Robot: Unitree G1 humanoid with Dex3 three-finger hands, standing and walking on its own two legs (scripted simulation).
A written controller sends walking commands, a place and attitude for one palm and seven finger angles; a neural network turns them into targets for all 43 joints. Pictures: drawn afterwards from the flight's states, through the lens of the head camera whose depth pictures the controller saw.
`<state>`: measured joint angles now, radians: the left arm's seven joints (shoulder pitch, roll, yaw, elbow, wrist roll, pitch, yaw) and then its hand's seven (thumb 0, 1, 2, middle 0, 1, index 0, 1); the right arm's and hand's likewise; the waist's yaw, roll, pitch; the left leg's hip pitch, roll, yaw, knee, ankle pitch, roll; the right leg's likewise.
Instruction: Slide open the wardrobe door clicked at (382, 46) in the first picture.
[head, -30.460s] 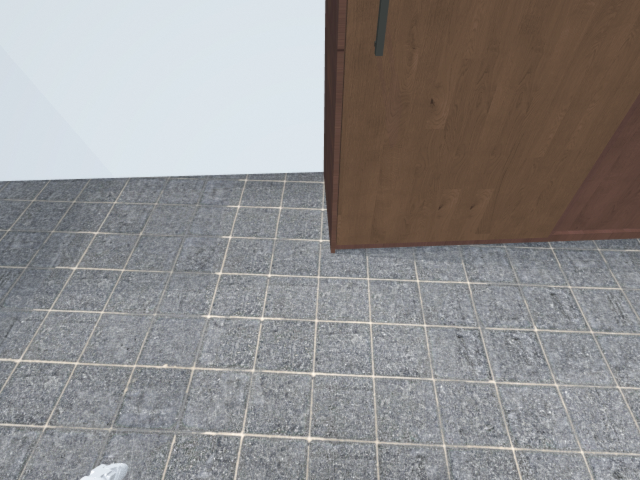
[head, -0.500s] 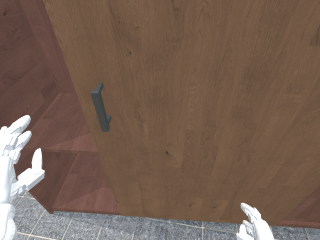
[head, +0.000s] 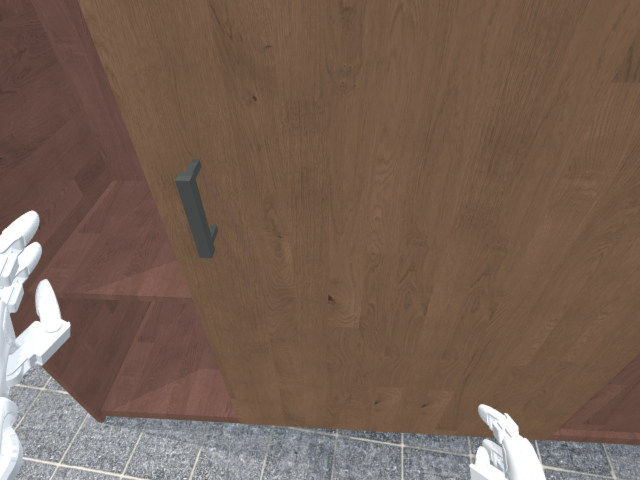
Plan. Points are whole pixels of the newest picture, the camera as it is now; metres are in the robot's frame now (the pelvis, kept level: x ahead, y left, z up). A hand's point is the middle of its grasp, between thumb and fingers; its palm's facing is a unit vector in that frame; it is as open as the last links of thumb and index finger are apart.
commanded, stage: step back with the hand held close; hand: left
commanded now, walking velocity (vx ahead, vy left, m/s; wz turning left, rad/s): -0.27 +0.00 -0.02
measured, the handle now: (200, 210) +0.42 +0.23 +0.13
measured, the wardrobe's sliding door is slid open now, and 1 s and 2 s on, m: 0.44 0.44 0.44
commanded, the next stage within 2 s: stop stepping back and stand still in 0.88 s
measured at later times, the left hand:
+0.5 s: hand out of the picture +0.13 +0.30 +0.15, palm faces +0.45 -0.76 -0.47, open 7.4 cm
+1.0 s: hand out of the picture +0.02 +0.32 +0.17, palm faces +0.50 -0.75 -0.43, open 7.4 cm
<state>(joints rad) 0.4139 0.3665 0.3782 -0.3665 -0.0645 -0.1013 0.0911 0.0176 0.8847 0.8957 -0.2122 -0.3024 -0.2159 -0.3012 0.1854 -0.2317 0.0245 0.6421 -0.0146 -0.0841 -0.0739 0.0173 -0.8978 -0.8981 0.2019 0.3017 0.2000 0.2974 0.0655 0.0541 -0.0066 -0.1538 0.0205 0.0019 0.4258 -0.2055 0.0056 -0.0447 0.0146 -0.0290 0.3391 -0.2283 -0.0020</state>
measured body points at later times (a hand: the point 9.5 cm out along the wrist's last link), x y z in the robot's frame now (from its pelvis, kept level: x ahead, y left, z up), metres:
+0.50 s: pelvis -0.07 +0.03 -0.01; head -0.07 +0.04 +0.44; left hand +0.10 +0.34 +0.18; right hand +0.11 -0.21 -0.08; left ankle +0.02 +0.12 -0.74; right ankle -0.02 -0.11 -0.74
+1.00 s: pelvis -0.17 +0.04 -0.02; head -0.17 +0.06 +0.43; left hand -0.02 +0.35 +0.19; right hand +0.02 -0.18 -0.08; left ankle +0.00 +0.13 -0.74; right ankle -0.23 -0.09 -0.75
